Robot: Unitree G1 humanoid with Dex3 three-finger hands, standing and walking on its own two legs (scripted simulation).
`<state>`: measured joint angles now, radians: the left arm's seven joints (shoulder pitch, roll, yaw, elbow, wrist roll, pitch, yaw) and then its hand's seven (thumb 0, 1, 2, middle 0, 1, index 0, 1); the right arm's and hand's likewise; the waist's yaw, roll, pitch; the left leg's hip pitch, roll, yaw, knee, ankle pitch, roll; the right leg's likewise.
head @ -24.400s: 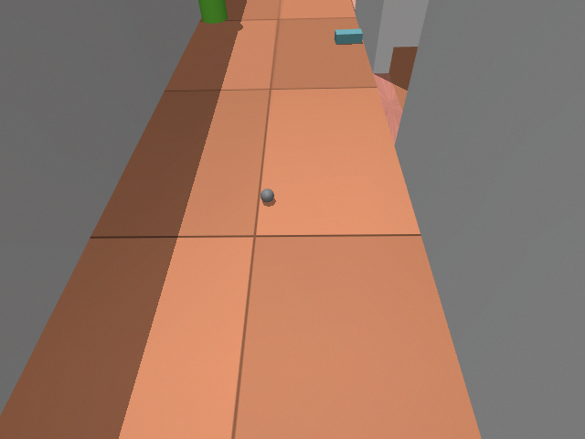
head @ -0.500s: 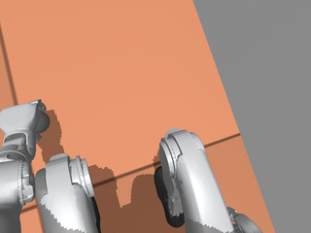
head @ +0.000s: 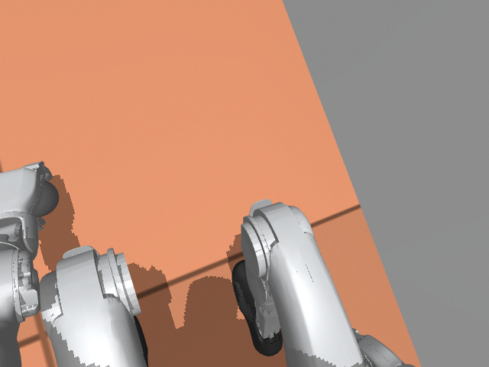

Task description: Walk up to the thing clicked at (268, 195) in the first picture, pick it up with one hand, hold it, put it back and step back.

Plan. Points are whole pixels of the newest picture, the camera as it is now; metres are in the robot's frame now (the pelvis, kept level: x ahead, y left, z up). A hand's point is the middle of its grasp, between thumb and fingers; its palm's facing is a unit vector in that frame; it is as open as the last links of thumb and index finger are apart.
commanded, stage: rest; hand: left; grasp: from above
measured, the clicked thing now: (36, 197) +0.41 +0.27 -0.25
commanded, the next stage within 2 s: open in 0.30 s
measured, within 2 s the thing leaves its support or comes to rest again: rests again in 0.10 s
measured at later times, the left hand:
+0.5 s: hand (28, 209) +0.39 +0.28 -0.24, palm faces -0.45 -0.15 -0.88, open 9.1 cm
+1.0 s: hand (27, 209) +0.40 +0.28 -0.24, palm faces -0.45 -0.15 -0.88, open 13.2 cm
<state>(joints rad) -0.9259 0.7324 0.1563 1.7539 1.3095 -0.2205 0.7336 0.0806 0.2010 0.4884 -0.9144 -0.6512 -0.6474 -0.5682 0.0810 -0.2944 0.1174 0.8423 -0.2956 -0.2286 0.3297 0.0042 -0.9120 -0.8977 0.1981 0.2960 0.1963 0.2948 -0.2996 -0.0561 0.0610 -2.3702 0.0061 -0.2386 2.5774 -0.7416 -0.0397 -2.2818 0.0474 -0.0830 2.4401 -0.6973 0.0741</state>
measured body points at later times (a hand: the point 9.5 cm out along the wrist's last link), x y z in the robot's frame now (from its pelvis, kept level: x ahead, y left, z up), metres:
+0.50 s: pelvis +0.00 +0.00 +0.00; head +0.25 +0.11 +0.36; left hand +0.41 +0.28 -0.19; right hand +0.06 -0.26 -0.08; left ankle +0.06 +0.13 -0.26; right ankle +0.10 -0.13 -0.26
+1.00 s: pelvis -0.01 +0.00 +0.00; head +0.25 +0.11 +0.36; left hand +0.41 +0.29 -0.19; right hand +0.05 -0.25 -0.07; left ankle +0.06 +0.13 -0.26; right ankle +0.10 -0.13 -0.26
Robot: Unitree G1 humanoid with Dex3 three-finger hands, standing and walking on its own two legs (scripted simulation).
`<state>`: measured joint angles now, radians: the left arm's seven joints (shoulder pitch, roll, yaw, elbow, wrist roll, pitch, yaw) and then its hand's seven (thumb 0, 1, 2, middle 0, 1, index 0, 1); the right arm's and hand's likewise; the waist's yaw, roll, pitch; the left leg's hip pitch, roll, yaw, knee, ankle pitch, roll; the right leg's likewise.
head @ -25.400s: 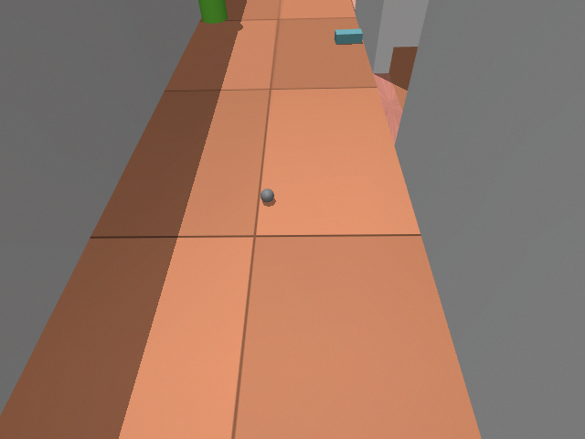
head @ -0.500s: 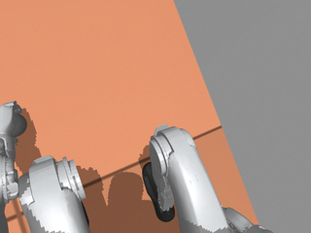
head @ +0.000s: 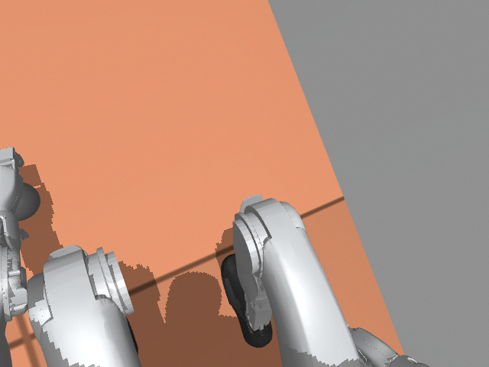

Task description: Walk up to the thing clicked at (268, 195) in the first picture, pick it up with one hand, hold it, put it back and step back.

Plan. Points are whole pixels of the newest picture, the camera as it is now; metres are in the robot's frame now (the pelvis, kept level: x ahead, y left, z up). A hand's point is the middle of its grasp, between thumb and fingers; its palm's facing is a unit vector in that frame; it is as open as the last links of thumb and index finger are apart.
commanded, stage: open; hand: left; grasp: from above
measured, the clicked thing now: (15, 201) +0.41 +0.28 -0.26
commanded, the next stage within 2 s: withdraw in 0.30 s
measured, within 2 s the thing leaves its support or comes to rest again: neither
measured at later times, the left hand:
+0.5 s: hand (5, 207) +0.39 +0.29 -0.25, palm faces -0.44 -0.16 -0.88, open 13.6 cm
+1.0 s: hand out of the picture +0.39 +0.30 -0.07, palm faces -0.43 -0.11 -0.89, open 14.1 cm
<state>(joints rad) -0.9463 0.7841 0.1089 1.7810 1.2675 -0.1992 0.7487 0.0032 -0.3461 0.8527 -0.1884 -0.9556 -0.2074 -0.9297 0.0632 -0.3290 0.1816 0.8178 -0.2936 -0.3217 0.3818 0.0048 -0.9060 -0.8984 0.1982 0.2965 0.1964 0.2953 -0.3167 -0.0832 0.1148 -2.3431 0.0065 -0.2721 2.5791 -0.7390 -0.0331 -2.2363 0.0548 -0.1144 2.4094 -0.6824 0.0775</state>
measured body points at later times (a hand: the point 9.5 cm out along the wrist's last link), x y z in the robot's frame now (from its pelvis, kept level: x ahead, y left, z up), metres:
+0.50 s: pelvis +0.00 +0.00 +0.00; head +0.26 +0.12 +0.35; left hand +0.41 +0.30 -0.20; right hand +0.06 -0.26 -0.07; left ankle +0.06 +0.13 -0.26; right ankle +0.11 -0.13 -0.26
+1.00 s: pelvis -0.01 -0.01 +0.06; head +0.19 +0.05 +0.47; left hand +0.41 +0.30 -0.02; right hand +0.13 -0.26 -0.06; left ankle +0.06 +0.13 -0.26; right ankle +0.11 -0.13 -0.26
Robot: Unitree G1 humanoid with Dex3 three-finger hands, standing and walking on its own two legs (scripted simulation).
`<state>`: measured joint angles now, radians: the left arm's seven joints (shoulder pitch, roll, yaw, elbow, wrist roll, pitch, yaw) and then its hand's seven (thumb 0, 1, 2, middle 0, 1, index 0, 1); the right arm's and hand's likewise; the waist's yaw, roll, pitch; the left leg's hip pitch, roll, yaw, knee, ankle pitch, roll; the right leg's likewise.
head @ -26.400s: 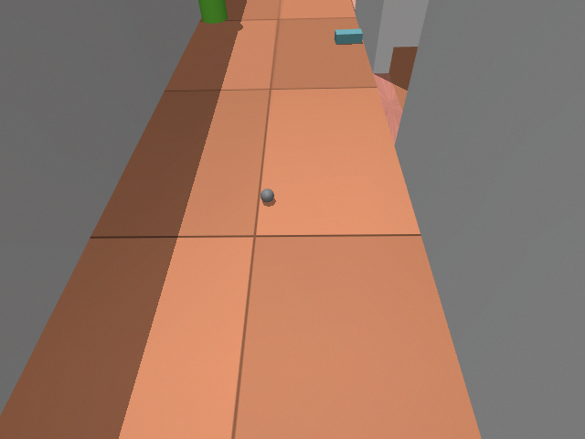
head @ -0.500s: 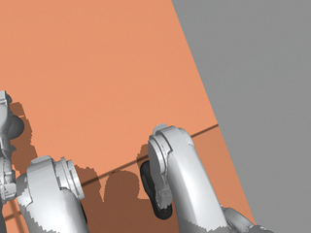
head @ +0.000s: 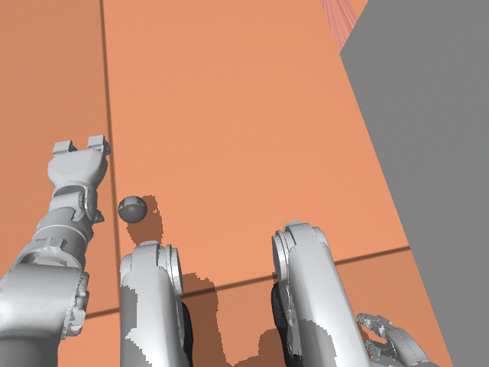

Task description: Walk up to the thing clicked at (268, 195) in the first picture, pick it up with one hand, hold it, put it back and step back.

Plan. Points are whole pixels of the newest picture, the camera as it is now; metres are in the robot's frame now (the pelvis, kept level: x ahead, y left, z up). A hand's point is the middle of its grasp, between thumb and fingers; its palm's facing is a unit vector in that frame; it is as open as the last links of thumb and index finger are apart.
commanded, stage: withdraw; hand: left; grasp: from above
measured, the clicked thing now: (132, 209) +0.44 +0.24 -0.33
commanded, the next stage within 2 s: home in 0.34 s
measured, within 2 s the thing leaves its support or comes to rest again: neither
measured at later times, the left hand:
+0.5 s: hand (102, 197) +0.44 +0.27 -0.21, palm faces -0.39 -0.05 -0.92, open 13.8 cm
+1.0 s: hand (57, 234) +0.33 +0.25 -0.02, palm faces -0.33 -0.55 -0.77, open 8.3 cm
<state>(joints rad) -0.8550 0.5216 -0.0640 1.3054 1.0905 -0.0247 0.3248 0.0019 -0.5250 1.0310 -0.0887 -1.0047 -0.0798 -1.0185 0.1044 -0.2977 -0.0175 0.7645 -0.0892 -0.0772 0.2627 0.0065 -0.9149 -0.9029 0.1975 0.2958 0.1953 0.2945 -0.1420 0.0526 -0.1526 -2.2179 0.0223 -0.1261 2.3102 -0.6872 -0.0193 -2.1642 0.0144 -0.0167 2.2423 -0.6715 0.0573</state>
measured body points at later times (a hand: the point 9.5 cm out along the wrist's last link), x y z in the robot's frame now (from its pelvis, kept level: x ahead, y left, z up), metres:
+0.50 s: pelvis +0.00 +0.00 -0.04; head +0.23 +0.06 +0.34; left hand +0.46 +0.27 -0.16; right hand +0.03 -0.28 -0.14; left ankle +0.08 +0.13 -0.33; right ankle +0.10 -0.13 -0.33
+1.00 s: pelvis +0.01 +0.00 +0.10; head +0.18 +0.04 +0.52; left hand +0.35 +0.28 +0.03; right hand +0.19 -0.26 -0.02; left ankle +0.08 +0.13 -0.33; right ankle +0.10 -0.14 -0.33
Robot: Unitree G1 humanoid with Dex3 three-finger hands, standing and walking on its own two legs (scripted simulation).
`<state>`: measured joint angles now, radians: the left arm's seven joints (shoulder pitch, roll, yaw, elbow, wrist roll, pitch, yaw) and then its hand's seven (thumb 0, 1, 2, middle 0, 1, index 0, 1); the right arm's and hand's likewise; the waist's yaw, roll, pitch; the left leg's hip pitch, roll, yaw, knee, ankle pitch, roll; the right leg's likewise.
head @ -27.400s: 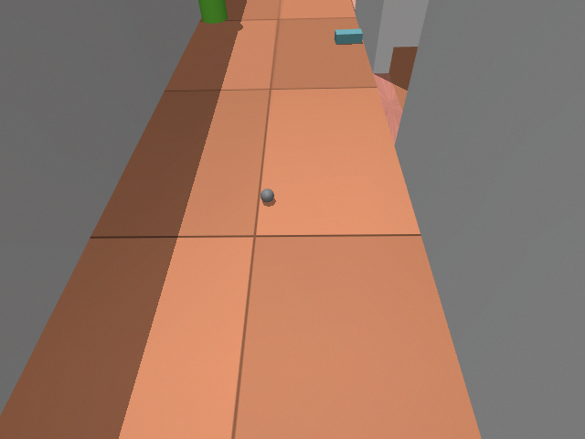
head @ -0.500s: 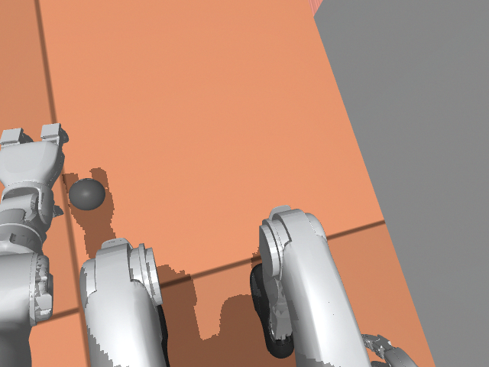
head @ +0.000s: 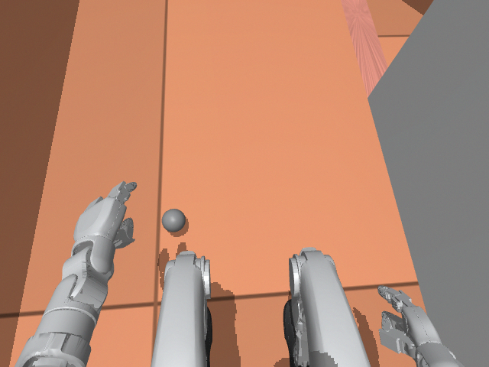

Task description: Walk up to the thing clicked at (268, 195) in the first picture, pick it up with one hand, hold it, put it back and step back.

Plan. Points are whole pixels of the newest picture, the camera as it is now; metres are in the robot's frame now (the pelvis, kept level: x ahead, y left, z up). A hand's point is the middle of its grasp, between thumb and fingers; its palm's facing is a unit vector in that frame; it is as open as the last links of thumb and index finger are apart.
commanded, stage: home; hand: left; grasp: from above
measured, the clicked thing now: (173, 220) +0.45 +0.22 -0.43
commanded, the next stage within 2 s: none
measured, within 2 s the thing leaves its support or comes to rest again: neither
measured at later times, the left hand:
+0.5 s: hand (76, 284) +0.24 +0.20 +0.10, palm faces +0.04 -0.95 -0.31, open 7.4 cm
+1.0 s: hand (8, 304) +0.23 +0.19 +0.20, palm faces +0.15 -0.97 -0.20, open 7.4 cm
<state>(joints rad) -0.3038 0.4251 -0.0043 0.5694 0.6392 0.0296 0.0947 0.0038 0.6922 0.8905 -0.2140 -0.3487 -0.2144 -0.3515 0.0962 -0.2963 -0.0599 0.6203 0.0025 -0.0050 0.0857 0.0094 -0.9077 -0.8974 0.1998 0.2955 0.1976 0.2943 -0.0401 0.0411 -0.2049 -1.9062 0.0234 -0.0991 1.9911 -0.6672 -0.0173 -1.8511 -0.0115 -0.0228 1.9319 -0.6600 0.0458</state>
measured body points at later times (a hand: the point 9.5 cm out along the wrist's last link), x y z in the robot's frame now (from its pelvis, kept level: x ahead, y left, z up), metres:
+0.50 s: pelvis +0.04 +0.00 +0.17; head +0.13 +0.02 +0.61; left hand +0.24 +0.25 +0.12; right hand +0.24 -0.21 +0.09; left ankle +0.08 +0.13 -0.43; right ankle +0.09 -0.14 -0.43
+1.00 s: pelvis +0.08 +0.00 +0.25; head +0.10 +0.00 +0.70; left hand +0.22 +0.24 +0.22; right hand +0.28 -0.23 +0.20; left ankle +0.08 +0.13 -0.43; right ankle +0.09 -0.14 -0.43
